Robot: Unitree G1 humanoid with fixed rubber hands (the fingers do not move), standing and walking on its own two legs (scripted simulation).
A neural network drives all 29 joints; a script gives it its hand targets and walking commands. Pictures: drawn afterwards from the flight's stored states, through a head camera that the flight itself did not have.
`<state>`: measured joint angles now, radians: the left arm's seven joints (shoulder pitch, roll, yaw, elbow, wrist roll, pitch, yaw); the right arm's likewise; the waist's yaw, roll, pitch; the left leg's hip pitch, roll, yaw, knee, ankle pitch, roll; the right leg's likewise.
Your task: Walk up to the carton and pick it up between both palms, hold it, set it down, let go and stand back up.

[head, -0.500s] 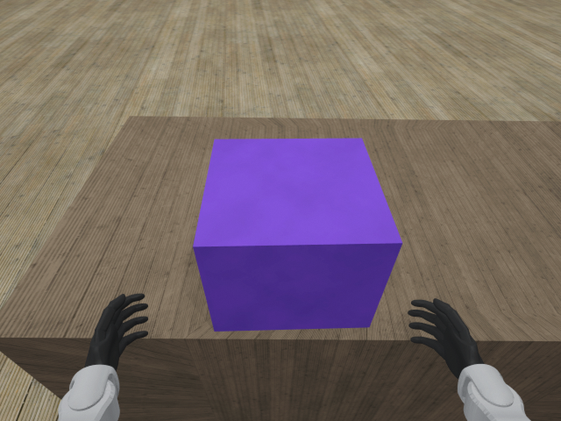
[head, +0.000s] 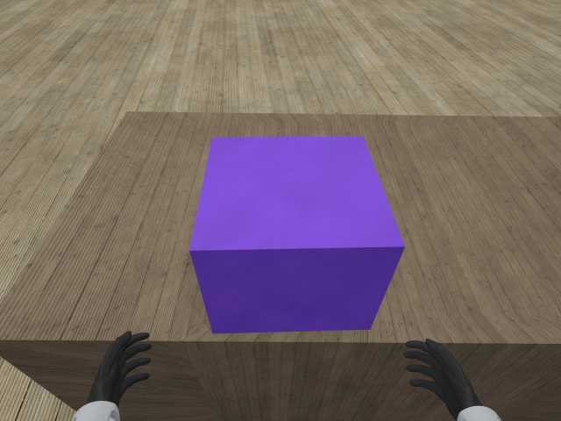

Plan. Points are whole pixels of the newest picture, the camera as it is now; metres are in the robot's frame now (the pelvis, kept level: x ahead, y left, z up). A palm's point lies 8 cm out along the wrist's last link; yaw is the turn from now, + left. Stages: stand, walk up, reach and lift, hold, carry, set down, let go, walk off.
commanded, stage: set down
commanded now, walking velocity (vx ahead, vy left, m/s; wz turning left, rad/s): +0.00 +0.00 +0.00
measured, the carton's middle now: (290, 232) +0.44 +0.01 +0.02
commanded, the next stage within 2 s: let go in 0.76 s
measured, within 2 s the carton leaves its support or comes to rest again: neither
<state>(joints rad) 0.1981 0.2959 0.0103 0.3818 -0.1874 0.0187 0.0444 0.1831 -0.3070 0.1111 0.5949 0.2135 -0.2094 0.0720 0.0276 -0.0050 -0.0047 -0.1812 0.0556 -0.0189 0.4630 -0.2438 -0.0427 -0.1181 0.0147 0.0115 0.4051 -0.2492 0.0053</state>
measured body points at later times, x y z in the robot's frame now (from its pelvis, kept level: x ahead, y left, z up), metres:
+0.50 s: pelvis +0.01 +0.00 +0.00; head +0.00 +0.01 +0.45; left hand +0.17 +0.26 -0.07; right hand +0.17 -0.22 -0.08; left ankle +0.00 +0.14 -0.74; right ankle -0.02 -0.13 -0.74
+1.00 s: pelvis +0.01 +0.00 +0.00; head +0.01 +0.01 +0.45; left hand +0.17 +0.26 -0.07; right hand +0.17 -0.22 -0.09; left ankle +0.00 +0.14 -0.74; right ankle -0.02 -0.13 -0.74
